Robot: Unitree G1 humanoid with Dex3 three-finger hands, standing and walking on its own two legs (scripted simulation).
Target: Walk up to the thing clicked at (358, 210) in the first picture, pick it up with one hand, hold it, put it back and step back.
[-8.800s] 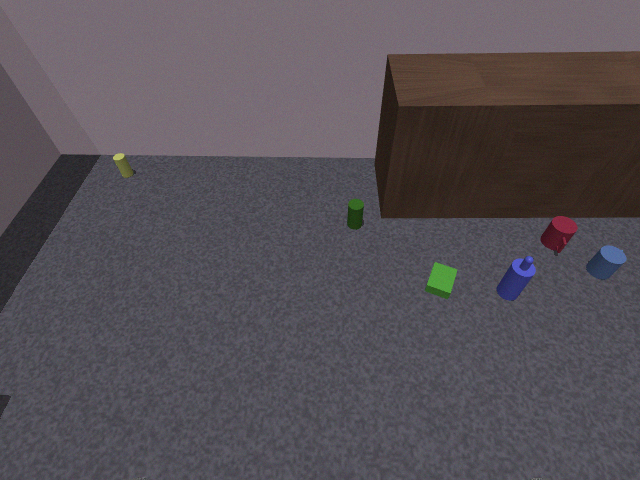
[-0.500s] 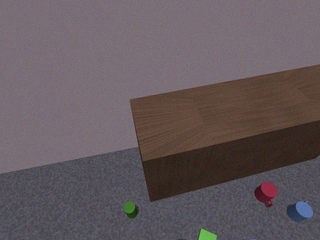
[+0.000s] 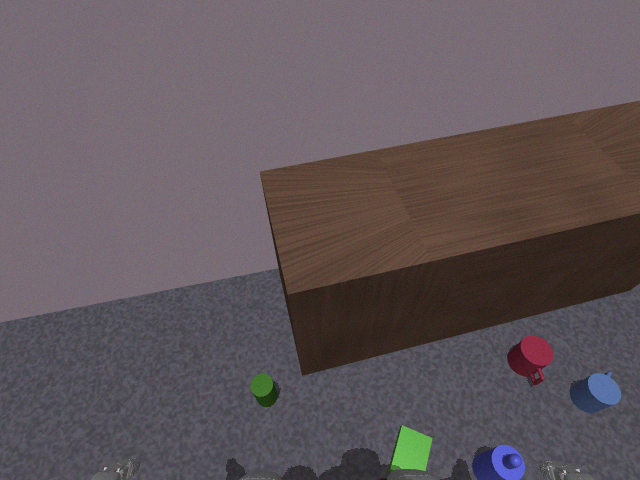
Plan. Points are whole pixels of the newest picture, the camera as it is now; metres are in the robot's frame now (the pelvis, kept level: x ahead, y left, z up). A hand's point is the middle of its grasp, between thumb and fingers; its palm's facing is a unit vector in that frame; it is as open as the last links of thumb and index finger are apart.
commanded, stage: walk up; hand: left
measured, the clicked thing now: (264, 390) +0.39 +0.19 -0.71
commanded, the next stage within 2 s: stand in 1.08 s
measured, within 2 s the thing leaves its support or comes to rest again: neither
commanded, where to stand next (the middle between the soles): +0.02 +0.02 m, yaw +0 degrees
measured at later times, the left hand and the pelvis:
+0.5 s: hand out of the picture +0.06 +0.26 -0.16, palm faces -0.01 -0.94 -0.34, open 7.4 cm; pelvis +0.00 +0.00 +0.00, yaw +0 degrees
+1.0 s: hand out of the picture +0.09 +0.25 -0.15, palm faces -0.01 -0.94 -0.34, open 7.4 cm; pelvis +0.00 +0.00 +0.00, yaw +1 degrees
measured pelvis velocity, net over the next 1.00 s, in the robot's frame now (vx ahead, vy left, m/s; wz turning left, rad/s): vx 0.00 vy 0.00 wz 0.01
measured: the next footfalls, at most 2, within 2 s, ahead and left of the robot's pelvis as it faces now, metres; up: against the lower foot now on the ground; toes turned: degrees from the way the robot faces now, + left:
none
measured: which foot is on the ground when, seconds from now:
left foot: down 0.00-1.00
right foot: down 0.00-1.00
